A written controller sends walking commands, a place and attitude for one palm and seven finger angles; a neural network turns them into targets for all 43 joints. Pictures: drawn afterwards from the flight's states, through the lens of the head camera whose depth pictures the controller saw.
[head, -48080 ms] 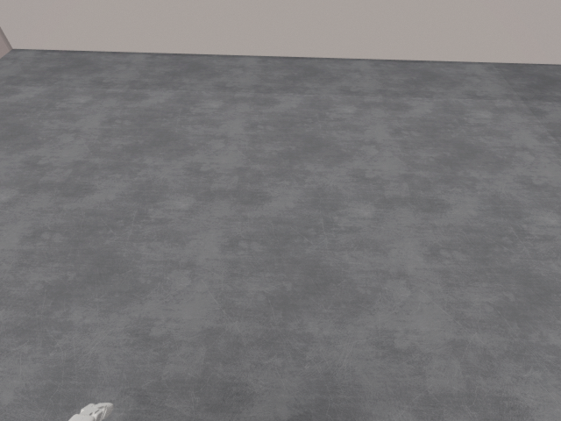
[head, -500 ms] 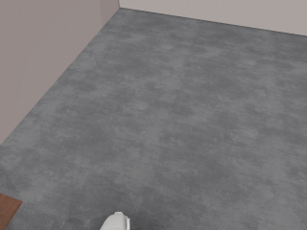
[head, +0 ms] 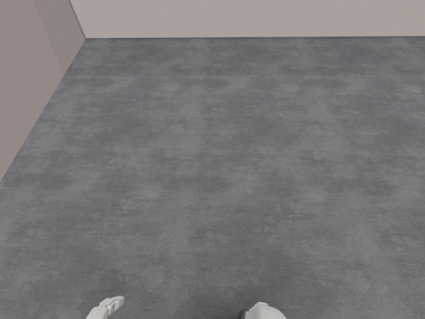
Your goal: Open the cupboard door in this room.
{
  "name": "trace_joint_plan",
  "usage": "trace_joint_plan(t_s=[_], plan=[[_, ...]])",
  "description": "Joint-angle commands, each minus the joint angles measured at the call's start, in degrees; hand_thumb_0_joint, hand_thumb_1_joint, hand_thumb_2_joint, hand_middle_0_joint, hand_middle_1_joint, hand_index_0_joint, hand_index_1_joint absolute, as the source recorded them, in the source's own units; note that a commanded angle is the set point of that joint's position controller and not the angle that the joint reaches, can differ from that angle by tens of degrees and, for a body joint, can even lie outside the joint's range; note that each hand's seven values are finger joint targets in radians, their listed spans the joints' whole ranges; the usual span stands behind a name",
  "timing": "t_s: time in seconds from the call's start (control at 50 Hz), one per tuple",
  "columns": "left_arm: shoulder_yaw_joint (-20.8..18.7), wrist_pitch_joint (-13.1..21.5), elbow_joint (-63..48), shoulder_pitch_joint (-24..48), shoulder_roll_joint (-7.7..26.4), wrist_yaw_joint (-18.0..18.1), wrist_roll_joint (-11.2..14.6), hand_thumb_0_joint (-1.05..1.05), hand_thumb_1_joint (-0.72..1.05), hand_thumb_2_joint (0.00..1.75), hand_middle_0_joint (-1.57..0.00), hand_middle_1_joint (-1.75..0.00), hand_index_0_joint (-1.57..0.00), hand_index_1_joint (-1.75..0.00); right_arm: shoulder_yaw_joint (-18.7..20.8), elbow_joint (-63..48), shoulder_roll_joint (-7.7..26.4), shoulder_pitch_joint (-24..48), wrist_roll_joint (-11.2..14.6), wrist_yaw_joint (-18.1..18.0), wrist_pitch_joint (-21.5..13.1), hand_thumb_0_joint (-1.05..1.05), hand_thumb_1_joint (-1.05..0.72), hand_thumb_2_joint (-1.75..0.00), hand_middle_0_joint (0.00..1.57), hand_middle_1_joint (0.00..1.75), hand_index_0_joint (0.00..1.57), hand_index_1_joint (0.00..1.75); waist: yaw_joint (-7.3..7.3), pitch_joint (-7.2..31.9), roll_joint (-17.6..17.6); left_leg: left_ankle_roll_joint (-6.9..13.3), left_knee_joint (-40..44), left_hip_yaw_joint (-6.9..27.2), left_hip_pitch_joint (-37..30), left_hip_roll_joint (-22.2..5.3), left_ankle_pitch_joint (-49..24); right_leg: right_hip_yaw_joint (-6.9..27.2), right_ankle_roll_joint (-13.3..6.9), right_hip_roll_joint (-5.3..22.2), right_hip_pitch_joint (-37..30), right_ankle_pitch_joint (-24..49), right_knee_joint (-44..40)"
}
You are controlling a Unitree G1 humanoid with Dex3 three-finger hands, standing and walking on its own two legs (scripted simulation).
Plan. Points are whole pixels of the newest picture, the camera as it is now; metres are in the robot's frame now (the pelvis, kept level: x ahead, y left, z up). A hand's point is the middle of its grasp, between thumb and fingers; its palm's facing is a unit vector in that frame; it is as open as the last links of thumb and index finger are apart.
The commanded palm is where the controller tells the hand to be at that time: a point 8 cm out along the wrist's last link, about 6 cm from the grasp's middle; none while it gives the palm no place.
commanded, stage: walk to a spot facing it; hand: left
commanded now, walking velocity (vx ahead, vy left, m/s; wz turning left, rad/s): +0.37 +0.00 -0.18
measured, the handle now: out of the picture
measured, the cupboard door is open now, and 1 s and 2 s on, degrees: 39 39 39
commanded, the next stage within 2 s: turn to face it in 0.28 s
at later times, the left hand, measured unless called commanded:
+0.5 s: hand (146, 284) +0.22 +0.17 -0.19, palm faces +0.06 -0.99 -0.14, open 7.3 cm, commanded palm none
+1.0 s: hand (156, 200) +0.41 +0.16 -0.14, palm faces +0.30 -0.92 -0.27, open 7.4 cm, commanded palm none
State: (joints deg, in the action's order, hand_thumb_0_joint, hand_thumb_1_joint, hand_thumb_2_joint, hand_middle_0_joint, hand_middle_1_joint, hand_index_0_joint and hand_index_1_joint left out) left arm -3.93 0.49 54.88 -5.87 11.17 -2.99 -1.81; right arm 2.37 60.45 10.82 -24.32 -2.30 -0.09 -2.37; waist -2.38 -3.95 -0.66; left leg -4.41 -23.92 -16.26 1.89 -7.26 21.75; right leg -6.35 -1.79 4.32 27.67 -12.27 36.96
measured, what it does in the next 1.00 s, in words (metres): walks ahead, turning left: right foot, then left foot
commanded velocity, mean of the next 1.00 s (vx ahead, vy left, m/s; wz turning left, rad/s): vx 0.11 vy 0.00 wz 0.39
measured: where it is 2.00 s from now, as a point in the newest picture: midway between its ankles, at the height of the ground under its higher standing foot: (231, 258)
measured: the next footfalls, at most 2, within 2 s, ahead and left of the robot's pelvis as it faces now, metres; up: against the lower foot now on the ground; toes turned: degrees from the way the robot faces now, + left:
right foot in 0.02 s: +0.13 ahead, -0.11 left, +0.00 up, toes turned -8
left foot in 0.44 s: +0.38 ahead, +0.10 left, +0.00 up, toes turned +8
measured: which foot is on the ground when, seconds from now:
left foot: down 0.00-0.04, up 0.06-0.42, down 0.44-0.84, up 0.86-1.00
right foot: up 0.00-0.00, down 0.02-0.44, up 0.46-0.82, down 0.84-1.00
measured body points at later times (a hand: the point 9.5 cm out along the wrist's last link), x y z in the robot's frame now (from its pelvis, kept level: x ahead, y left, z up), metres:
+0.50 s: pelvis +0.26 +0.00 -0.01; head +0.29 +0.03 +0.44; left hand +0.22 +0.22 -0.18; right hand +0.36 -0.22 -0.14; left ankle +0.34 +0.09 -0.73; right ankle +0.11 -0.10 -0.68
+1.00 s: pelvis +0.37 -0.05 +0.01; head +0.41 -0.06 +0.46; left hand +0.39 +0.21 -0.12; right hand +0.48 -0.29 -0.15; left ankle +0.30 +0.07 -0.64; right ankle +0.38 -0.15 -0.73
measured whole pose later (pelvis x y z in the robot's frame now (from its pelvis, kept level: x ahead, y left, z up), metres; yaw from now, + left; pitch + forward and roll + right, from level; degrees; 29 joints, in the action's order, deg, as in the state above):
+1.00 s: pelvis +0.37 -0.05 +0.01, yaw +18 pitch +2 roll +3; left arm -2.2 0.7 52.3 -8.7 10.2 1.5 -1.0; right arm 5.0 56.0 13.7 -11.9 -1.0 0.9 4.1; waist -2.0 -3.5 -0.5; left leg -3.3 -64.3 -2.1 29.6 -0.5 25.5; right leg -8.3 -1.1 5.2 14.0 -17.4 29.9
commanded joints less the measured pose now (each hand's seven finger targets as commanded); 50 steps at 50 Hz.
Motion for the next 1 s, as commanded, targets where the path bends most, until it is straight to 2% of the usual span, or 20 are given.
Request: trace_joint_plan(t_s=[0.0, 0.02, 0.06, 0.14, 0.3, 0.34, 0.38, 0.4, 0.42, 0.44, 0.5, 0.56, 0.68, 0.78, 0.8, 0.82, 0.84, 0.86, 0.9, 0.98], plan=[[-4.2, 2.8, 4.7, -25.8, 14.6, 2.0, -0.4, 0.00, 0.90, 0.90, -0.20, -0.30, -0.20, -0.30, 0.5, -5.2, 4.2, 2.5, 2.0, 0.7, -1.3, 0.00, -0.90, -0.90, 0.20, 0.30, 0.20, 0.30, 13.24, 14.3, 18.8, 2.7, -35.9, -1.3, 31.2, 1.8, -2.8, 26.3, -9.9, 14.3, -44.7, -7.5, -14.4], [-4.1, 2.5, 5.1, -25.3, 17.0, 2.6, 1.2, 0.00, 0.90, 0.90, -0.20, -0.30, -0.20, -0.30, 0.8, -6.6, 4.9, 5.8, 2.0, 0.4, -1.2, 0.00, -0.90, -0.90, 0.20, 0.30, 0.20, 0.30, 12.00, 12.7, 18.3, 2.8, -48.3, 7.4, 38.6, 3.1, 13.4, 38.5, -13.9, 21.4, -43.0, -6.2, -22.3], [-2.4, 2.5, 3.0, -16.5, 11.3, 3.2, 1.2, 0.00, 0.90, 0.90, -0.20, -0.30, -0.20, -0.30, 1.4, -5.8, 4.9, 10.1, 1.7, -0.1, -1.1, 0.00, -0.90, -0.90, 0.20, 0.30, 0.20, 0.30, 7.91, 5.4, 10.5, 2.9, -50.9, 14.8, 40.3, -2.0, 2.7, 28.6, -11.3, 18.0, -31.0, 0.6, -22.1], [-0.5, 3.8, 2.5, -9.9, 5.4, 3.2, 0.6, 0.00, 0.90, 0.90, -0.20, -0.30, -0.20, -0.30, 0.8, -1.5, 0.8, 4.0, 0.9, 0.3, 0.9, 0.00, -0.90, -0.90, 0.20, 0.30, 0.20, 0.30, 1.26, 3.4, 6.4, 1.5, -36.1, 12.3, 28.5, -2.4, -3.3, 11.3, -8.2, 11.0, -17.9, 9.7, -24.5], [-0.1, 4.8, 6.5, -14.0, 5.9, 3.4, 0.6, 0.00, 0.90, 0.90, -0.20, -0.30, -0.20, -0.30, 0.7, -5.2, 0.7, 14.7, 1.4, 1.7, -0.1, 0.00, -0.90, -0.90, 0.20, 0.30, 0.20, 0.30, 2.80, 0.9, 6.7, 3.3, -15.5, 10.1, 28.7, 0.8, -9.4, 7.3, -7.1, 10.7, -26.6, 21.7, -21.9], [-0.1, 4.6, 7.0, -13.6, 6.7, 3.5, 0.9, 0.00, 0.90, 0.90, -0.20, -0.30, -0.20, -0.30, 0.7, -4.7, 1.5, 13.7, 1.3, 1.4, -0.4, 0.00, -0.90, -0.90, 0.20, 0.30, 0.20, 0.30, 1.29, 0.4, 6.3, 4.2, -11.5, 8.2, 23.3, 3.1, -11.0, 5.1, -5.9, 10.1, -26.1, 27.4, -18.6], [0.2, 4.3, 6.9, -13.0, 6.0, 3.8, 1.2, 0.00, 0.90, 0.90, -0.20, -0.30, -0.20, -0.30, 1.2, -1.2, 3.9, 3.7, 0.8, 0.5, -0.7, 0.00, -0.90, -0.90, 0.20, 0.30, 0.20, 0.30, -3.41, 4.7, 3.2, 6.0, -5.4, 8.5, 7.2, 4.7, -19.0, 1.2, -2.8, 7.2, -21.2, 32.3, -5.0], [0.4, 3.9, 6.2, -15.3, 4.6, 3.9, 1.3, 0.00, 0.90, 0.90, -0.20, -0.30, -0.20, -0.30, 2.1, 0.1, 8.6, -2.9, 0.2, 0.1, -0.9, 0.00, -0.90, -0.90, 0.20, 0.30, 0.20, 0.30, -4.73, 10.5, -6.1, 10.4, -5.2, 20.5, -4.9, -4.2, -30.2, -1.3, 0.3, 2.0, -11.8, 17.4, 8.2], [1.0, 3.9, 5.2, -18.2, 2.1, 3.7, 2.0, 0.00, 0.90, 0.90, -0.20, -0.30, -0.20, -0.30, 3.0, 0.8, 12.9, -7.5, 0.2, -0.6, -0.5, 0.00, -0.90, -0.90, 0.20, 0.30, 0.20, 0.30, -4.71, 15.7, -17.1, 18.4, -1.0, 37.0, -13.4, -17.0, -44.5, -2.8, 1.9, -4.8, -1.7, -19.3, 26.2], [1.1, 3.7, 3.8, -14.5, 3.1, 4.2, 1.3, 0.00, 0.90, 0.90, -0.20, -0.30, -0.20, -0.30, 2.6, 0.6, 12.9, -5.9, 0.8, -1.2, 0.3, 0.00, -0.90, -0.90, 0.20, 0.30, 0.20, 0.30, -4.26, 14.7, -12.2, 20.0, 2.3, 40.1, -7.8, -18.3, -41.4, 3.6, 1.3, -4.2, 0.3, -23.4, 34.2], [0.6, 2.5, 2.7, -9.2, 2.2, 3.7, 0.8, 0.00, 0.90, 0.90, -0.20, -0.30, -0.20, -0.30, 1.5, -3.2, 7.2, 5.5, 1.0, -1.5, -0.3, 0.00, -0.90, -0.90, 0.20, 0.30, 0.20, 0.30, 0.55, 3.3, -7.2, 16.2, 6.8, 32.5, 11.3, -12.7, -30.1, 7.2, 3.4, 1.8, 2.4, -13.9, 33.7], [0.5, 0.6, 2.6, -11.5, 0.4, 3.6, 0.8, 0.00, 0.90, 0.90, -0.20, -0.30, -0.20, -0.30, 1.3, -4.3, 7.9, 8.8, 1.0, -1.6, -0.3, 0.00, -0.90, -0.90, 0.20, 0.30, 0.20, 0.30, 2.71, 7.7, -4.9, 14.4, 5.1, 25.3, 12.6, -8.4, -37.1, 5.7, 4.9, 0.4, -3.1, -11.8, 22.8], [-0.5, -0.8, -1.5, -6.4, 2.0, 3.8, 0.7, 0.00, 0.90, 0.90, -0.20, -0.30, -0.20, -0.30, 2.9, -6.4, 10.1, 10.0, 0.5, -0.9, 1.9, 0.00, -0.90, -0.90, 0.20, 0.30, 0.20, 0.30, 1.97, 6.8, -7.3, 13.7, 5.7, 28.7, 16.3, -5.7, -21.8, 3.8, 5.5, -2.2, -5.9, -9.1, 11.0], [-1.3, 0.0, -2.8, -9.0, 4.9, 4.2, 0.9, 0.00, 0.90, 0.90, -0.20, -0.30, -0.20, -0.30, 3.8, -8.5, 10.8, 13.2, 1.0, -0.5, 3.3, 0.00, -0.90, -0.90, 0.20, 0.30, 0.20, 0.30, 4.48, 6.5, -5.0, 10.3, -0.4, 30.6, 22.5, -1.9, -16.5, 3.2, 4.9, -3.2, -19.8, -0.7, -8.8], [-1.8, 0.6, -3.1, -10.5, 8.3, 4.5, 0.5, 0.00, 0.90, 0.90, -0.20, -0.30, -0.20, -0.30, 3.6, -9.2, 8.9, 13.2, 1.5, -0.1, 3.3, 0.00, -0.90, -0.90, 0.20, 0.30, 0.20, 0.30, 5.36, 7.3, 1.9, 7.3, -6.3, 27.2, 28.7, 1.9, -10.1, 10.0, 3.3, 3.4, -27.1, -0.3, -15.9], [-2.8, 0.9, -3.3, -12.0, 13.5, 5.0, -0.2, 0.00, 0.90, 0.90, -0.20, -0.30, -0.20, -0.30, 3.0, -10.4, 5.2, 12.8, 1.8, 0.3, 3.2, 0.00, -0.90, -0.90, 0.20, 0.30, 0.20, 0.30, 5.99, 8.4, 16.6, 2.7, -20.4, 16.3, 35.6, 10.2, 6.1, 23.8, -2.6, 19.2, -30.8, 5.8, -20.7], [-2.4, 0.6, -4.2, -11.6, 15.0, 4.9, 0.2, 0.00, 0.90, 0.90, -0.20, -0.30, -0.20, -0.30, 3.4, -10.7, 7.0, 12.3, 1.3, 0.4, 3.6, 0.00, -0.90, -0.90, 0.20, 0.30, 0.20, 0.30, 5.92, 8.5, 16.0, 2.5, -35.4, 16.4, 33.5, 9.0, 14.7, 25.8, -7.5, 26.0, -23.9, 6.7, -21.6], [-2.0, 0.8, -4.7, -8.7, 12.3, 5.3, 0.4, 0.00, 0.90, 0.90, -0.20, -0.30, -0.20, -0.30, 3.7, -9.9, 6.9, 13.5, 1.2, 0.4, 4.4, 0.00, -0.90, -0.90, 0.20, 0.30, 0.20, 0.30, 4.43, 6.4, 15.8, 2.2, -43.1, 18.3, 34.1, 6.7, 12.1, 24.3, -7.3, 23.1, -20.0, 7.6, -21.3], [-0.9, 0.5, -5.6, -4.4, 8.7, 5.3, 0.6, 0.00, 0.90, 0.90, -0.20, -0.30, -0.20, -0.30, 3.3, -8.9, 5.5, 12.8, 1.3, 1.1, 5.1, 0.00, -0.90, -0.90, 0.20, 0.30, 0.20, 0.30, 1.75, 4.0, 11.3, 1.2, -47.2, 16.9, 34.2, 4.5, 4.6, 11.4, -4.8, 16.9, -18.9, 17.8, -18.1], [-0.8, 1.3, -4.6, -8.8, 9.0, 5.2, 0.5, 0.00, 0.90, 0.90, -0.20, -0.30, -0.20, -0.30, 2.2, -9.7, 4.5, 15.8, 1.5, 1.5, 5.3, 0.00, -0.90, -0.90, 0.20, 0.30, 0.20, 0.30, 3.13, 5.8, 11.0, 0.1, -37.0, 13.0, 32.5, 4.7, 3.3, 2.3, -3.2, 14.9, -26.8, 37.4, -13.7]])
